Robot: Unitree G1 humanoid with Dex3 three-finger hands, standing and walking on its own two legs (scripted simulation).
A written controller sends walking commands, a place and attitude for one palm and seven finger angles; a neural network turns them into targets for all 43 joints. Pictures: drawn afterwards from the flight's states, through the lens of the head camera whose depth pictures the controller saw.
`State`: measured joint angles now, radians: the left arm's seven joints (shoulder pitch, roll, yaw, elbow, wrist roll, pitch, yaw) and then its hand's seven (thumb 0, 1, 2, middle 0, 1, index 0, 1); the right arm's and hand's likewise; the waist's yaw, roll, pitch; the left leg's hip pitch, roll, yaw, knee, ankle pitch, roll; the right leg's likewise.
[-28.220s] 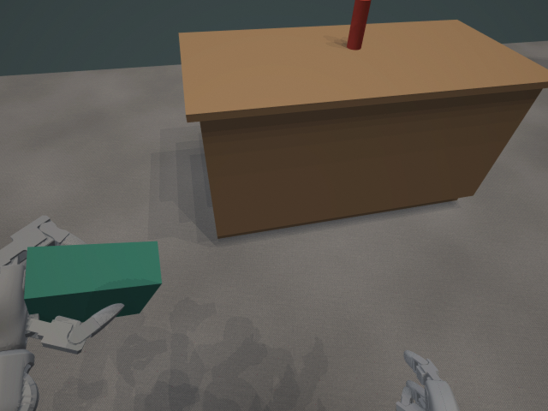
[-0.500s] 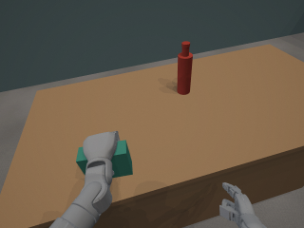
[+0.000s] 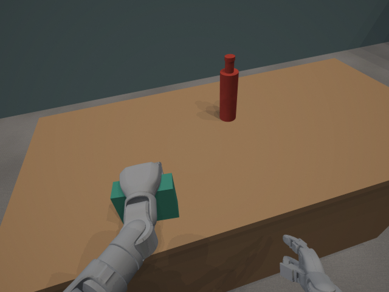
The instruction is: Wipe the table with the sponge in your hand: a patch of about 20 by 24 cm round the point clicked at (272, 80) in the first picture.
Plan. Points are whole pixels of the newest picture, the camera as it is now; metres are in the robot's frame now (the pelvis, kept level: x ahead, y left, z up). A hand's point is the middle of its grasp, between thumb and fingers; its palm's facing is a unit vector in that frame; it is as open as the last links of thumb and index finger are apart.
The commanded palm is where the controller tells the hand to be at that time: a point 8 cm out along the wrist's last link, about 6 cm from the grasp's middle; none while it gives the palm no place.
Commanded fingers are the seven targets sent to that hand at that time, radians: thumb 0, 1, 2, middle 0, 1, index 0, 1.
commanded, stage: wipe forward along the third lane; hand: left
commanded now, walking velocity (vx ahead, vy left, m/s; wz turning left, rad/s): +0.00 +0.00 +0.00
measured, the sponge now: (149, 204) +0.31 +0.17 -0.01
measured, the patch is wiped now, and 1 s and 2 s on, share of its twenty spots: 0.65 0.90 0.90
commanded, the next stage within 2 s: wipe back along the third lane in 1.46 s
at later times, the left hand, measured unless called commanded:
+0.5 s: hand (150, 176) +0.37 +0.17 +0.03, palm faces -0.06 -0.05 -1.00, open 9.3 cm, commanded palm +0.34 +0.18 +0.07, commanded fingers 0.00 0.10 1.30 -1.20 -1.60 -1.20 -1.60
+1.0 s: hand (146, 162) +0.41 +0.20 +0.03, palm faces -0.09 -0.03 -1.00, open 9.3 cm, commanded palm +0.39 +0.21 +0.07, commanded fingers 0.00 0.10 1.30 -1.20 -1.60 -1.20 -1.60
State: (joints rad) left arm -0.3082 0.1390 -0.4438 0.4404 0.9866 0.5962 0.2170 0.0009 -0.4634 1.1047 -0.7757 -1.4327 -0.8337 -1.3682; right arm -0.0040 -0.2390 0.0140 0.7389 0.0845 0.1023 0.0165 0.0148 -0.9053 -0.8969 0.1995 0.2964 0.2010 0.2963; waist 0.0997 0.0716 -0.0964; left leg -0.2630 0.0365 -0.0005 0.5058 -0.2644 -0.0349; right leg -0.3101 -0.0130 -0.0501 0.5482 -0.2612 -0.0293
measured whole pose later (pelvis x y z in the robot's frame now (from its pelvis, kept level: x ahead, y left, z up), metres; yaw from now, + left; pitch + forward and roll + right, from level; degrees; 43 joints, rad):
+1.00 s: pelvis -0.01 +0.00 +0.00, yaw -2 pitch +9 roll +1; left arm -0.73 0.23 -0.17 1.01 0.98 0.45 0.29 0.00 -0.52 1.16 -0.81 -1.40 -0.86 -1.37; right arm 0.14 -0.25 0.01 0.79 0.07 0.07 -0.05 0.01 -0.91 -0.90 0.20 0.30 0.20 0.30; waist -0.02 0.04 -0.12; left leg -0.45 0.05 0.03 0.53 -0.25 -0.03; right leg -0.50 0.00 -0.02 0.55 -0.22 -0.02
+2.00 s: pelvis +0.01 +0.03 +0.00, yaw -2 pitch +12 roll +0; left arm -0.77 0.21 -0.22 1.03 0.95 0.50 0.35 -0.03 -0.45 1.11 -0.76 -1.42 -0.77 -1.45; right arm 0.16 -0.23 -0.01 0.81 0.07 0.10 0.00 0.01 -0.91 -0.90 0.20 0.30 0.20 0.30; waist -0.01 0.04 -0.15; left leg -0.47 0.03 0.04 0.56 -0.29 0.00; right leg -0.50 -0.01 -0.01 0.53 -0.23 0.01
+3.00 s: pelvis +0.02 +0.02 +0.00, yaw -1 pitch +3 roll +0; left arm -0.30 0.16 -0.47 0.41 1.00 0.66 0.23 0.04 -0.43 1.09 -0.75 -1.43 -0.78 -1.45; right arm 0.01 -0.23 0.03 0.69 0.09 0.19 0.05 0.01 -0.91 -0.90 0.20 0.30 0.20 0.29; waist 0.08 0.06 -0.12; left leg -0.28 0.03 0.02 0.53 -0.31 -0.01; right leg -0.32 -0.02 -0.03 0.55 -0.28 0.00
